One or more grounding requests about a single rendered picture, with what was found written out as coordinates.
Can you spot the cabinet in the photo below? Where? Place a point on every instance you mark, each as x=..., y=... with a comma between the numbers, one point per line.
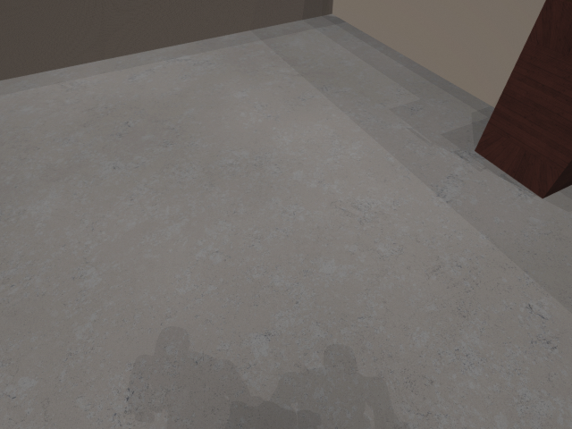
x=529, y=135

